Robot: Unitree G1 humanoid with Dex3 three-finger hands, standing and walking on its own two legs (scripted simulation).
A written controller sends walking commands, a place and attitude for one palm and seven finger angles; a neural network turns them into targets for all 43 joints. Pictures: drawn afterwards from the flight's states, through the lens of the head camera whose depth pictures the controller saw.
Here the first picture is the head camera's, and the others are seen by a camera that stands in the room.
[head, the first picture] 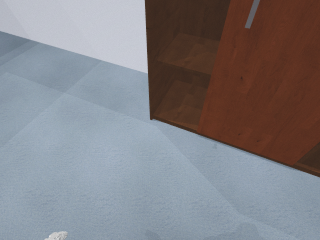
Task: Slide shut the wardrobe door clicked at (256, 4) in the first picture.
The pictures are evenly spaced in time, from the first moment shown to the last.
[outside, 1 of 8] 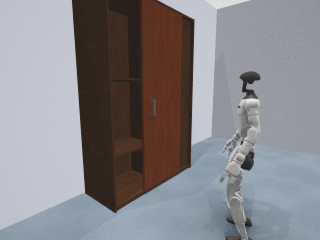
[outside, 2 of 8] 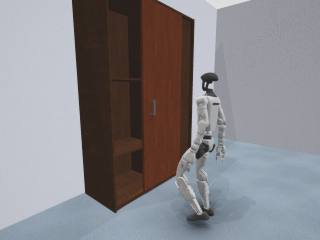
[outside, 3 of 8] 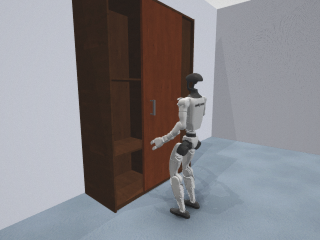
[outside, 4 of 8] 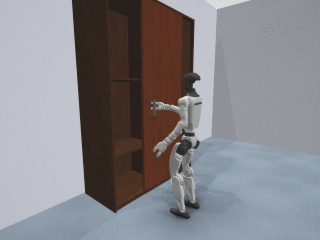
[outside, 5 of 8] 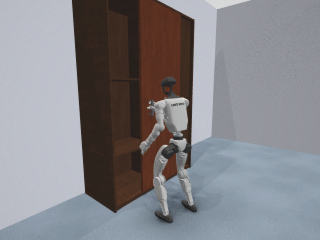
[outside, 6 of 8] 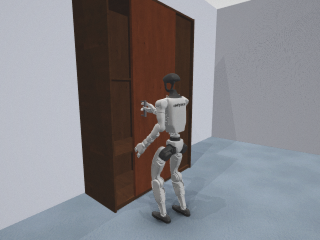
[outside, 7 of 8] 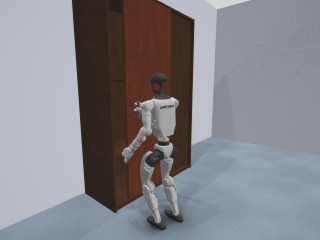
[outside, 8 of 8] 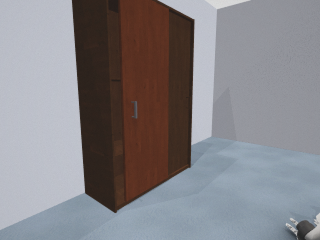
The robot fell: yes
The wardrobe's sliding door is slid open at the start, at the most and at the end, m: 0.38 0.38 0.12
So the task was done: no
